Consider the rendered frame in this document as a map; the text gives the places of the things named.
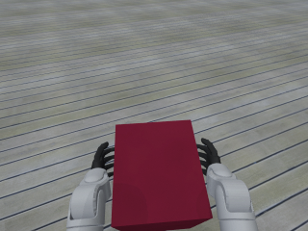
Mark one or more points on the robot left forearm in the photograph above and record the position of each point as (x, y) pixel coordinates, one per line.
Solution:
(87, 204)

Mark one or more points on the right robot hand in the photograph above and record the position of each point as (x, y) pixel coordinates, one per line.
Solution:
(211, 155)

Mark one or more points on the robot right forearm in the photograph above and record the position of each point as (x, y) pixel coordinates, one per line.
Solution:
(233, 200)

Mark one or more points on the carton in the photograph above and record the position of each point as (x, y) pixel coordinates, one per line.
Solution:
(158, 182)

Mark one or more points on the left robot hand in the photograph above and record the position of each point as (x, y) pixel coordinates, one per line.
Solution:
(100, 160)

